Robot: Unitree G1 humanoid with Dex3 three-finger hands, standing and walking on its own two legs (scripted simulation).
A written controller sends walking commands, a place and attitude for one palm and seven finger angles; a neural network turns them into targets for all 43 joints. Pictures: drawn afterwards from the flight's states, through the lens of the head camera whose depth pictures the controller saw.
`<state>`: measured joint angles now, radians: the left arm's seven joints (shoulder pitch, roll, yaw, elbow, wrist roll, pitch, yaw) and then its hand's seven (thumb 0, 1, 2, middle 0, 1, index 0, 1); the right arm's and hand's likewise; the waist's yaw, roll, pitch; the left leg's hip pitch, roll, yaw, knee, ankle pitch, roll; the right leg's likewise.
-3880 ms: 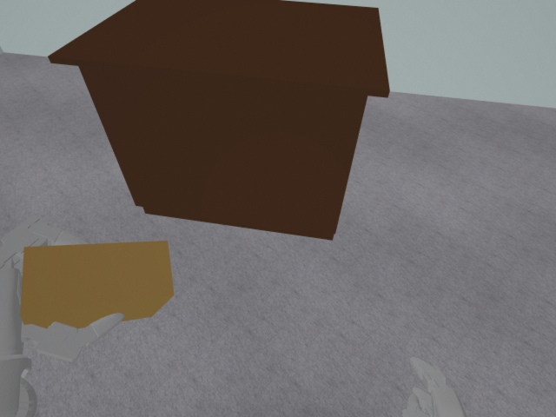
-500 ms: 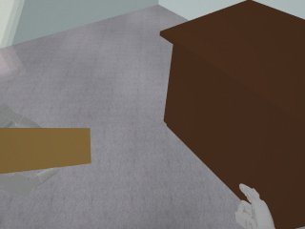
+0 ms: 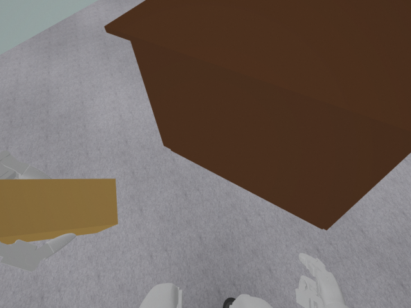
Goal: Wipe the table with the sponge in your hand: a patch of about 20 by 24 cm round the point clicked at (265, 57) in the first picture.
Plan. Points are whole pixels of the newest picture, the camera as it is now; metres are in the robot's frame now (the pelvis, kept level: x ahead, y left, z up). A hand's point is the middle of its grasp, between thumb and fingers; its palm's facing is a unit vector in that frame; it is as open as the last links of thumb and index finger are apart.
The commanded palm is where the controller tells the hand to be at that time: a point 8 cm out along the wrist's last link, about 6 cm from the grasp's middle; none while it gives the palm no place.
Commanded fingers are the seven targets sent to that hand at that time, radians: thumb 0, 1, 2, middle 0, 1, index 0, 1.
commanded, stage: turn to face it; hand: left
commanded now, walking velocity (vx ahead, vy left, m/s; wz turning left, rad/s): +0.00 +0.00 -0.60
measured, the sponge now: (74, 210) +0.23 +0.19 +0.15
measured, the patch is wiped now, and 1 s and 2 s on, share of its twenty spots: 0.00 0.00 0.00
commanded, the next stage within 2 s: take the last steps up to it in 1.60 s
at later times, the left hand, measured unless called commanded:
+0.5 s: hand (78, 225) +0.20 +0.16 +0.18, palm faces +0.19 -0.86 -0.47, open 10.2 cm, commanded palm +0.17 +0.20 +0.19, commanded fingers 0.00 0.10 1.30 -1.20 -1.60 -1.20 -1.60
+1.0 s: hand (166, 236) +0.19 +0.05 +0.17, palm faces -0.10 -0.88 -0.46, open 10.2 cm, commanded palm +0.16 +0.10 +0.19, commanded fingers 0.00 0.10 1.30 -1.20 -1.60 -1.20 -1.60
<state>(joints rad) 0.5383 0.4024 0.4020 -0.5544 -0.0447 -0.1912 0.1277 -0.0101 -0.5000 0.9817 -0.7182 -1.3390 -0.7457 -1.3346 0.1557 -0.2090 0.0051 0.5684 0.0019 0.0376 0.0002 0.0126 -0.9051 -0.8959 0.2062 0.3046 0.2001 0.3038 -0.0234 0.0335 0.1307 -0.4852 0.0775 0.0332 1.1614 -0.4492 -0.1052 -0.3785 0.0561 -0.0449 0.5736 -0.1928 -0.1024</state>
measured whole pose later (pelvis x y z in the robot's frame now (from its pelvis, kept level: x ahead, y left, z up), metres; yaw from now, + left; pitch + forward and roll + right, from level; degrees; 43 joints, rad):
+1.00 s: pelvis -0.13 -0.04 +0.00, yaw -34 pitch +0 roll +1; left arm 0.48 0.40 0.41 -0.55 -0.02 -0.19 0.13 -0.01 -0.50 0.98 -0.72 -1.34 -0.75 -1.34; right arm 0.18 -0.24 -0.03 0.52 0.00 0.04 -0.03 0.01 -0.91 -0.90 0.20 0.30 0.19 0.30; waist 0.03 -0.05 0.07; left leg -0.27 0.05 0.12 0.57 -0.28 -0.01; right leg -0.52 0.09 0.06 0.87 -0.38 0.00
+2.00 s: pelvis -0.25 -0.06 +0.01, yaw -52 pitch +0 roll +1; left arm 0.47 0.34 0.32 -0.45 -0.01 -0.21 0.14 -0.01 -0.50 0.99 -0.72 -1.35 -0.75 -1.34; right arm 0.21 -0.19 0.02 0.64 0.00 -0.02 -0.04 0.01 -0.90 -0.90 0.21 0.30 0.20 0.30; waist -0.02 0.02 0.03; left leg -0.46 0.04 0.05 1.01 -0.38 -0.03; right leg -0.27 -0.03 -0.10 0.52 -0.25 -0.05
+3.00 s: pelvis -0.08 -0.11 +0.00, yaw -52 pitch +1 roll +1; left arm 0.44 0.40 0.40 -0.52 -0.02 -0.24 0.16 -0.01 -0.50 0.99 -0.72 -1.35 -0.75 -1.34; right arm 0.16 -0.15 -0.02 0.59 0.01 -0.11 -0.04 0.01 -0.91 -0.90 0.20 0.30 0.20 0.30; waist -0.02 -0.03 0.07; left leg -0.31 0.06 0.20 0.56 -0.26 0.03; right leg -0.49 -0.11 -0.10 1.11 -0.49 0.03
